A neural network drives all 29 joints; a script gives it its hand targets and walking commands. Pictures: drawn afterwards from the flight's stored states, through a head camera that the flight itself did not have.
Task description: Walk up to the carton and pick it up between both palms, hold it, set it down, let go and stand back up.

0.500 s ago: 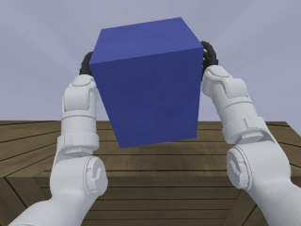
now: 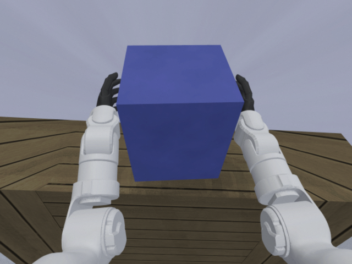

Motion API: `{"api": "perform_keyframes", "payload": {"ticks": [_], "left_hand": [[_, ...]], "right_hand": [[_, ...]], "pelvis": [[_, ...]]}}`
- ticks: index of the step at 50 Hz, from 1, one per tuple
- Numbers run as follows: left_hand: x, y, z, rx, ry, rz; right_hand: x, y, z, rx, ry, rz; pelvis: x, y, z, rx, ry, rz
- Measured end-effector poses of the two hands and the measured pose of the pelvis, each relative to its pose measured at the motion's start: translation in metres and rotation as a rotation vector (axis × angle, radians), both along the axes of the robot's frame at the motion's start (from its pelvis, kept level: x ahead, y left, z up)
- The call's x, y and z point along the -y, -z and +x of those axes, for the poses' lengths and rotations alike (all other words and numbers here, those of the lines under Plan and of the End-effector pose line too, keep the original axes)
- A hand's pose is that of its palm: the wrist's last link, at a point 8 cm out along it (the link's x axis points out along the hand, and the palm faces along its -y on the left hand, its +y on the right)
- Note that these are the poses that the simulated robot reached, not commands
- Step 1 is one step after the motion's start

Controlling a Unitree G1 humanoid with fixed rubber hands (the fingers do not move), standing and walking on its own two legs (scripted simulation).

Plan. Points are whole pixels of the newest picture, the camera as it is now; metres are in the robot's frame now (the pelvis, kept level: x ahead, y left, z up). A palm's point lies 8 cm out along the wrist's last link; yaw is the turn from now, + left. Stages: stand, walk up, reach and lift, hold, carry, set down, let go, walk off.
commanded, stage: set down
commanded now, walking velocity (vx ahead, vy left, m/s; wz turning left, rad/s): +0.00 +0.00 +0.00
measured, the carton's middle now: (175, 116) +0.40 +0.00 +0.16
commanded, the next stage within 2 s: none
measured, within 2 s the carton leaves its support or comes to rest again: neither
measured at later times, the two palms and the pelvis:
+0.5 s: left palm (113, 115) +0.40 +0.14 +0.17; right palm (242, 114) +0.39 -0.16 +0.18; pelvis +0.01 +0.00 +0.00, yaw -1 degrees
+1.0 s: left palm (122, 121) +0.41 +0.12 +0.14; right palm (245, 121) +0.39 -0.18 +0.16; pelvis +0.01 -0.01 +0.00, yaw -2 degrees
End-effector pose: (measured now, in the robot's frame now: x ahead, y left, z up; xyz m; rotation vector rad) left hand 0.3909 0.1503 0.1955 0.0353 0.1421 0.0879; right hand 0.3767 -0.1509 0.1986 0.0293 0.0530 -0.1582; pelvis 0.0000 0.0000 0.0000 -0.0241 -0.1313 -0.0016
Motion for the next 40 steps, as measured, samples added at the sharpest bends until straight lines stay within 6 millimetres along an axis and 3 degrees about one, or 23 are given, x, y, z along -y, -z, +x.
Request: {"api": "perform_keyframes", "payload": {"ticks": [10, 25, 40], "left_hand": [[0.011, -0.007, 0.010, -0.016, 0.008, 0.015], [0.008, 0.028, 0.009, -0.056, -0.007, -0.009], [0.021, 0.040, 0.016, -0.087, 0.006, 0.005]], "right_hand": [[0.011, -0.007, 0.007, -0.007, 0.007, -0.001], [0.007, 0.018, 0.011, -0.044, -0.006, -0.025], [0.020, 0.036, 0.012, -0.070, 0.011, -0.006]], "pelvis": [[-0.004, -0.001, 0.003, -0.006, 0.025, 0.007], [0.001, -0.001, 0.007, -0.019, 0.020, 0.006], [0.004, -0.001, 0.006, -0.054, 0.023, 0.010]]}}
